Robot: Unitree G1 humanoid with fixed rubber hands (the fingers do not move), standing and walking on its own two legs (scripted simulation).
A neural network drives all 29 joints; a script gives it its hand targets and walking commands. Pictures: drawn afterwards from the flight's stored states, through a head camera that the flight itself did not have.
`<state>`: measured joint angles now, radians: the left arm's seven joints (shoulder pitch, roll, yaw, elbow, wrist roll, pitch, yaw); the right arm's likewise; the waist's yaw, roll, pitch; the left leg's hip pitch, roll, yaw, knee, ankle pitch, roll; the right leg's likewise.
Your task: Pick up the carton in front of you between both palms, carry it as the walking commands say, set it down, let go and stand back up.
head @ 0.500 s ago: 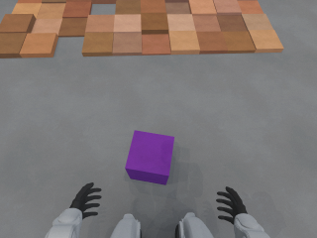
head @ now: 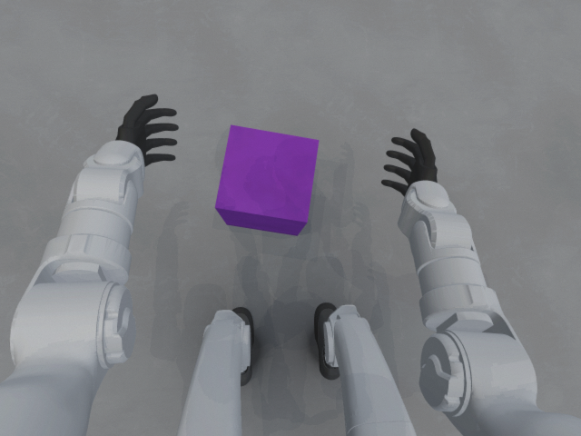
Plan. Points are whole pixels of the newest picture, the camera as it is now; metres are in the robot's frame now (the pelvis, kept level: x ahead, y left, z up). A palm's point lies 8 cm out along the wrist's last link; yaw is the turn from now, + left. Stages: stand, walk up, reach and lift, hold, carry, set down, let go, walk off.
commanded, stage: reach and lift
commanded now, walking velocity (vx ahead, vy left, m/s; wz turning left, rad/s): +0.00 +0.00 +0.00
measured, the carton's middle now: (267, 187) +0.55 +0.01 -0.54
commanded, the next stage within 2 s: none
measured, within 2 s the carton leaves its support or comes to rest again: neither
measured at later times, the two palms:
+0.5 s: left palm (152, 94) +0.59 +0.19 -0.15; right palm (393, 136) +0.52 -0.18 -0.15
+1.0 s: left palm (188, 162) +0.57 +0.19 -0.40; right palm (354, 183) +0.51 -0.18 -0.39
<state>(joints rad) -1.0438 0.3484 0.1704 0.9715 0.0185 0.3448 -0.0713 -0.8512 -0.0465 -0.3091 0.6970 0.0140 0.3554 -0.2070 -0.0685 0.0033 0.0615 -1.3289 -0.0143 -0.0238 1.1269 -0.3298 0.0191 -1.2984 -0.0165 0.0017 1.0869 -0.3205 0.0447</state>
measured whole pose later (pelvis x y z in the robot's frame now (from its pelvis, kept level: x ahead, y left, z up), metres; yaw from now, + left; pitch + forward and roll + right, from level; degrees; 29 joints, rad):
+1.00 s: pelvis -0.02 -0.01 -0.24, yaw -4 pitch +43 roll -6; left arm -1.62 0.57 0.01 1.20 -0.12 0.15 -0.04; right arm -1.41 -0.16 -0.32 0.91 0.12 0.17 -0.21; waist -0.06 -0.04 0.28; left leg -2.22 -0.05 -0.09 2.01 -0.54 -0.02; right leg -2.17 0.07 0.02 1.95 -0.53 0.09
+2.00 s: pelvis -0.02 +0.00 -0.30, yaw -4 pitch +36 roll -5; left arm -1.64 0.42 0.06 1.19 -0.02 0.21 -0.03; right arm -1.50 -0.13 -0.45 0.97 -0.01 0.21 -0.15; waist -0.02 -0.04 0.41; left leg -2.26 -0.02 -0.05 2.25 -0.61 0.02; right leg -2.21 0.10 0.04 2.19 -0.61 0.12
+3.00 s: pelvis +0.00 -0.02 -0.09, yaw +2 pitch +39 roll -2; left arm -0.92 0.03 0.36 0.72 0.22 0.40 0.01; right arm -0.84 0.11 -0.51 0.59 -0.19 0.36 -0.10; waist -0.02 -0.02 -0.22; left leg -1.72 -0.10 -0.11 1.53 -0.48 -0.04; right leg -1.69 0.11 0.10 1.51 -0.50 0.07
